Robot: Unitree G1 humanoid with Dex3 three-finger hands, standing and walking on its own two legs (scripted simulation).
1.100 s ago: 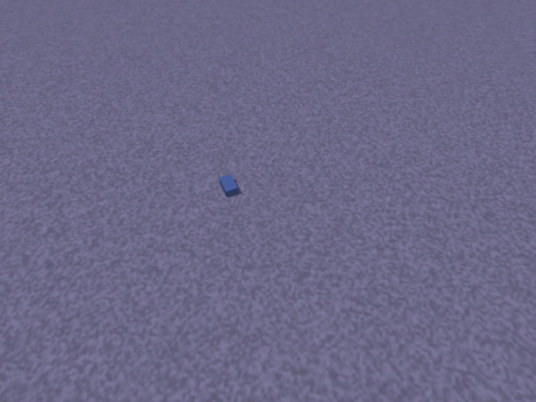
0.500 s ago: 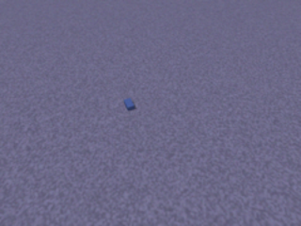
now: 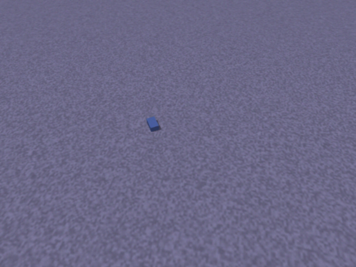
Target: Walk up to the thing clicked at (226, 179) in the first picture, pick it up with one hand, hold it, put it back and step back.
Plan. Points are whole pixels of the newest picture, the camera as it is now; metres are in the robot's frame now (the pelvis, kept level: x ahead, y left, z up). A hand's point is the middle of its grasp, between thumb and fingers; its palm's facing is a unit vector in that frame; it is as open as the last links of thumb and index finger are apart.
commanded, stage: stand
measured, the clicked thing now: (152, 124) +1.24 +0.25 -0.76
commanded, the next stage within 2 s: walk up in 0.02 s
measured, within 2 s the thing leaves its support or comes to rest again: neither
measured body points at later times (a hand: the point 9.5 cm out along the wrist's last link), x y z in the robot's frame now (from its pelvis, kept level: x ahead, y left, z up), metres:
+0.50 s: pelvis -0.02 -0.05 -0.02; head +0.02 -0.03 +0.43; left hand -0.04 +0.28 -0.12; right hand +0.19 -0.32 -0.12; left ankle -0.05 +0.10 -0.71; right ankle -0.02 -0.14 -0.75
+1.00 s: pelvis -0.01 -0.07 -0.04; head +0.02 -0.06 +0.41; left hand -0.19 +0.22 -0.12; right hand +0.30 -0.22 -0.14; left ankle -0.07 +0.06 -0.70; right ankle +0.10 -0.15 -0.75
